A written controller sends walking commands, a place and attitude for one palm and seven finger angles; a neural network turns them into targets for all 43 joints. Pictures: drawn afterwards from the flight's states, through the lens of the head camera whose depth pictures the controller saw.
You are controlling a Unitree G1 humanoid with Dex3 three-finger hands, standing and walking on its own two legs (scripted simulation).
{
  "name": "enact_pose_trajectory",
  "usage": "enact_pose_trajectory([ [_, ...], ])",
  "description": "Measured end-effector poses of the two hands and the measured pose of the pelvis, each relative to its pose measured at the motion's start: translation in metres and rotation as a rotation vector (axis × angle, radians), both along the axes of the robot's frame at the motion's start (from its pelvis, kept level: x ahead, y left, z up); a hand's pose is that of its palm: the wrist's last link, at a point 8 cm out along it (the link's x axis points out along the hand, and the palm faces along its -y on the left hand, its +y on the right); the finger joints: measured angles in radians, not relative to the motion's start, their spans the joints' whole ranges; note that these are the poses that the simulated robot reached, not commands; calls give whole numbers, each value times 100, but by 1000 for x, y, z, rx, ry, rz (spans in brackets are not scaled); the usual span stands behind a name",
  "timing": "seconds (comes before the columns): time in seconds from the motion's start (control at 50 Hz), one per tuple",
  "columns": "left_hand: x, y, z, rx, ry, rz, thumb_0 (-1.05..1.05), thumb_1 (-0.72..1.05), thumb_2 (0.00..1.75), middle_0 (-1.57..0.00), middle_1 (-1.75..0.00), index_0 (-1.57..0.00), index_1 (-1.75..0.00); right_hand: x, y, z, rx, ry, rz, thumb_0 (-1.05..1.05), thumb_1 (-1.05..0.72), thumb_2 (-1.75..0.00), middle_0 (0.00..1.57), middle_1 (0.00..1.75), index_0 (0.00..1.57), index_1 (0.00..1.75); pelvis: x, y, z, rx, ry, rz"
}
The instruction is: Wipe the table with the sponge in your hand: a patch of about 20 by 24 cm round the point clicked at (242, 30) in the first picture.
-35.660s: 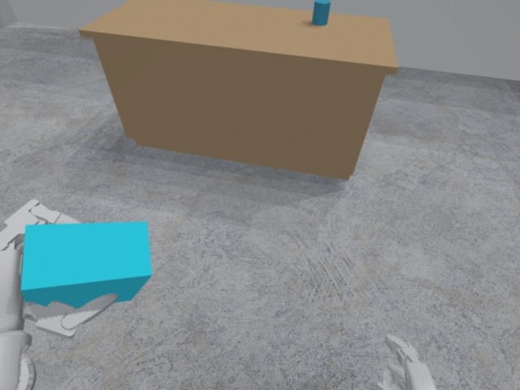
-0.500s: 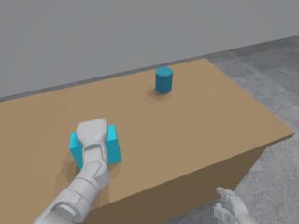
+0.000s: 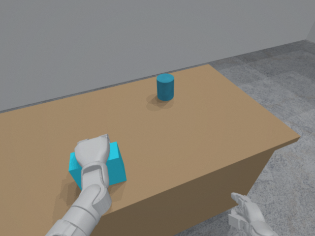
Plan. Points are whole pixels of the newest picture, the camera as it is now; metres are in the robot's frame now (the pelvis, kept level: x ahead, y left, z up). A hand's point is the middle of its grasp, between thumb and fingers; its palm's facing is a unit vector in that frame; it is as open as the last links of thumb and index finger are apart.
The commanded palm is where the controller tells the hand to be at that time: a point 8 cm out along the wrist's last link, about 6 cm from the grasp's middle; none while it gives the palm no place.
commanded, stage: slide across to the third lane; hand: left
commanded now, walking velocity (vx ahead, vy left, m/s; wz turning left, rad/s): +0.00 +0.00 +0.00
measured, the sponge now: (101, 170) +0.30 +0.21 -0.02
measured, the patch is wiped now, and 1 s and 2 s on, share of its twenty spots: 0.65 0.70 0.85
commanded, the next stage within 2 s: wipe forward along the third lane in 0.72 s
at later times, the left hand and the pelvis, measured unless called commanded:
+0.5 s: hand (113, 159) +0.31 +0.17 +0.03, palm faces -0.04 -0.05 -1.00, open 10.3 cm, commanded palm +0.29 +0.14 +0.07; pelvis -0.02 -0.01 +0.00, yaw +2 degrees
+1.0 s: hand (123, 155) +0.33 +0.15 +0.02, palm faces -0.06 -0.04 -1.00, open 10.3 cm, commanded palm +0.31 +0.13 +0.06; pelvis -0.03 -0.02 +0.00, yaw +1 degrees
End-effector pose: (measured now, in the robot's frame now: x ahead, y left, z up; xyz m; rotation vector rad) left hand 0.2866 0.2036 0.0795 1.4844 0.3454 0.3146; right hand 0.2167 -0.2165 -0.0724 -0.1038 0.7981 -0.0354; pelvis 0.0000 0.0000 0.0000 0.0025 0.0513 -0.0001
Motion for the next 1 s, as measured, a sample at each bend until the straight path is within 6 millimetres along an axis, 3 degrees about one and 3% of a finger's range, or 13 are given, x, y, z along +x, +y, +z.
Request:
enact_pose_trajectory([
  [0.2,0,-8,1,7,31,-16,0,-50,103,-66,-134,-70,-134,-4,0,-3,4,-4,3,1,-91,-90,20,30,19,30,-7,-3,0,1,-7,14],
  [0.5,10,-38,3,15,29,-72,-1,-50,103,-66,-134,-70,-134,-17,13,-15,50,25,30,1,-91,-90,20,30,19,30,-16,-8,-1,4,-6,28],
  [0.82,23,-60,2,29,34,-80,-1,-51,103,-67,-134,-71,-133,-41,-11,-23,26,74,-19,1,-91,-90,20,30,19,30,-22,-15,-2,6,10,27],
  [1.0,30,-63,0,22,51,-63,-1,-51,103,-67,-133,-71,-133,-52,-19,-26,11,97,-48,1,-91,-90,20,30,19,30,-25,-18,-2,7,20,23],
])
